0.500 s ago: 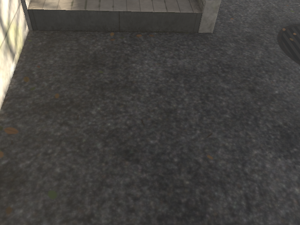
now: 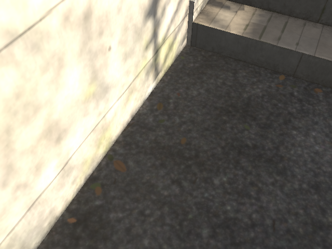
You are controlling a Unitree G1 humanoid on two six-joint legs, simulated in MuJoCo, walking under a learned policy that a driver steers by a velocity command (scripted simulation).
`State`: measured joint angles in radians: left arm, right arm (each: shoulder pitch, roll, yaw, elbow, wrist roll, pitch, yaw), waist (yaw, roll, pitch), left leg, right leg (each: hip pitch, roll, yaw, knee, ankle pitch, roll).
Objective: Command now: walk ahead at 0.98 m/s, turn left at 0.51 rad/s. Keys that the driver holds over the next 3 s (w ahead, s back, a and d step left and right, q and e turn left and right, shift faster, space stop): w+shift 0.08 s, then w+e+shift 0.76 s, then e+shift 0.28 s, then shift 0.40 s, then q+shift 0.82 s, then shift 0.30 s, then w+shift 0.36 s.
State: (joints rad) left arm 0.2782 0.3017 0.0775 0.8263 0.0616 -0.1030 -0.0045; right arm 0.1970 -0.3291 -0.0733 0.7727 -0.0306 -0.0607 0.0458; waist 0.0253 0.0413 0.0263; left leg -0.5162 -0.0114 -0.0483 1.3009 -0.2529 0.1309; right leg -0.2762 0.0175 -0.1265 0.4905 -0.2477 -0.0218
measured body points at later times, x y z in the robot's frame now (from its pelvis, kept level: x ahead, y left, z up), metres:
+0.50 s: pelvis +0.45 +0.02 +0.01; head +0.47 +0.02 +0.46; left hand +0.64 +0.26 -0.10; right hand +0.38 -0.27 -0.11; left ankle +0.38 +0.13 -0.73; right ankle +0.52 -0.14 -0.64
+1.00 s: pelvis +0.89 -0.17 +0.01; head +0.92 -0.20 +0.45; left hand +1.03 +0.09 -0.11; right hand +0.96 -0.48 -0.07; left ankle +1.14 -0.09 -0.65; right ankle +0.82 -0.13 -0.73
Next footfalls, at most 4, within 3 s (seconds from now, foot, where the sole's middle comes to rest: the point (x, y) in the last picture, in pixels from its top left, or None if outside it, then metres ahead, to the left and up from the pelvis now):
0.26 left None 0.42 0.13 -0.77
0.74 right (210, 164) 0.85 -0.15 -0.77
1.14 left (232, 103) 1.24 -0.30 -0.77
1.56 right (252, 139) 1.00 -0.37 -0.77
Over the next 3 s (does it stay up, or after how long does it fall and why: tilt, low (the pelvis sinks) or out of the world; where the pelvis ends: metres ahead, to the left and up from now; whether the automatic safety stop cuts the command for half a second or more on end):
stays up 1.13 -0.34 0.02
